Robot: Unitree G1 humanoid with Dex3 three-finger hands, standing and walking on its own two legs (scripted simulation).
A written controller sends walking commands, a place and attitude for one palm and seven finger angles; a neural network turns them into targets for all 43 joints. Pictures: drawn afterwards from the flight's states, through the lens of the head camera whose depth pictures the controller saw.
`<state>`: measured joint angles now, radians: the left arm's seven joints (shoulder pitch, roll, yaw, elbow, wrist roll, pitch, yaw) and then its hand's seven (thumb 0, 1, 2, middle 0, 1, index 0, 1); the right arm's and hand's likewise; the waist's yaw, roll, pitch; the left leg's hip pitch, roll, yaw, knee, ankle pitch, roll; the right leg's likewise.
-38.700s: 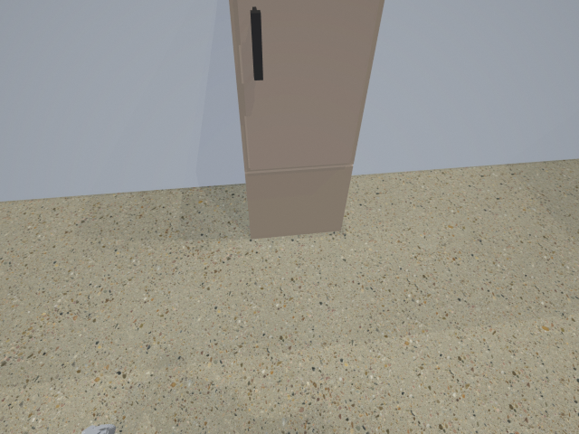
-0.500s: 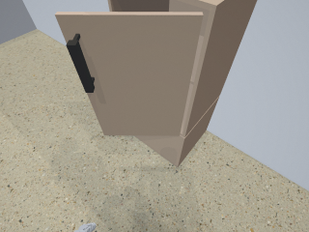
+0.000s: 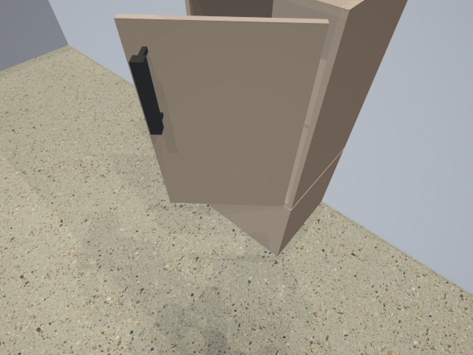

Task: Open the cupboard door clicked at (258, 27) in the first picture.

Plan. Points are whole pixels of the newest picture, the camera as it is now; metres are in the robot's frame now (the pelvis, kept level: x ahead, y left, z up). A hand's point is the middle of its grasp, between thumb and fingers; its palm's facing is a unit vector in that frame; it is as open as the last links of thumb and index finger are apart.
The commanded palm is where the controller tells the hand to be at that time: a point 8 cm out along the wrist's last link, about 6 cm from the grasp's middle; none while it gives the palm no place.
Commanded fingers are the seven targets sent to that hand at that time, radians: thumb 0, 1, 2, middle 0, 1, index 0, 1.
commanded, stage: come to a stop and stand still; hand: left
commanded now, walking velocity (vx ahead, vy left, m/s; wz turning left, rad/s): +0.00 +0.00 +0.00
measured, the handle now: (150, 92) +0.58 +0.23 +0.12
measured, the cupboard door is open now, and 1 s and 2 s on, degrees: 39 39 39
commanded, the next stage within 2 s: look again from close up in 0.48 s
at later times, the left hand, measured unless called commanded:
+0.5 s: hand out of the picture -0.01 +0.17 -0.17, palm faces -0.01 -0.98 -0.20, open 7.4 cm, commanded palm none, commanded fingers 0.00 0.90 0.90 -0.20 -0.30 -0.20 -0.30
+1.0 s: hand out of the picture +0.01 +0.19 -0.17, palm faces -0.01 -0.98 -0.20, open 7.4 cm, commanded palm none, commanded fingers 0.00 0.90 0.90 -0.20 -0.30 -0.20 -0.30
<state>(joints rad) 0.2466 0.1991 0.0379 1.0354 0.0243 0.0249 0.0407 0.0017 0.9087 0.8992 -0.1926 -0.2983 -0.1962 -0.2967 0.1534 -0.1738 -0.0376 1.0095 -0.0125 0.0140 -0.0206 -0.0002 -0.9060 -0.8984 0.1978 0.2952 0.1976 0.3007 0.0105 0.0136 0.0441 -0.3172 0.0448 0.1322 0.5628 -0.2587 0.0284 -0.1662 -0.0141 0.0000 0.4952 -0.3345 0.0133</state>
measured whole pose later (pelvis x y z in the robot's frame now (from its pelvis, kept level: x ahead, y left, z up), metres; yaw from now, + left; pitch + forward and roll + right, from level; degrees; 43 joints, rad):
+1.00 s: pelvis +0.00 +0.00 +0.01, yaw -1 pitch +0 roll +0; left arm 0.28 0.20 0.00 1.08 0.02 -0.01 0.02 0.00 0.91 0.90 -0.20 -0.30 -0.20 -0.30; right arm 0.19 -0.18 0.00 1.09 -0.01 -0.03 -0.01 0.00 -0.91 -0.90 0.20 0.29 0.20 0.30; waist 0.01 -0.03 0.01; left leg -0.26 0.03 0.15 0.48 -0.22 0.03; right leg -0.14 -0.02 0.02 0.47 -0.33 0.02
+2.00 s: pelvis -0.03 -0.03 -0.03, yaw +3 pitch +7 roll -1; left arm 0.25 0.35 0.39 0.11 -0.40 -0.25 -0.40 0.00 0.10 0.56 -0.26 -0.82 -0.26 -0.81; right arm 0.33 -0.24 0.02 0.60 0.04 -0.22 -0.08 0.01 -0.90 -0.90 0.20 0.30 0.20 0.30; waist -0.01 0.03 -0.10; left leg -0.65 0.07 0.04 0.85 -0.32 0.00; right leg -0.49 0.02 -0.06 0.85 -0.48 -0.02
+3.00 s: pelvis -0.04 -0.01 +0.00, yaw +5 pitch +0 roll -2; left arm -0.10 0.46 0.42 0.27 -0.35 -0.02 -0.51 -0.01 -0.50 0.30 -0.30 -1.20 -0.30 -1.20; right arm 0.28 -0.28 0.06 0.60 0.07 -0.22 -0.11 0.01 -0.90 -0.90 0.20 0.30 0.20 0.30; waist 0.02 0.04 -0.02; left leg -0.39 0.03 0.03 0.58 -0.19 0.02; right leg -0.21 0.00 -0.08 0.55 -0.32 0.00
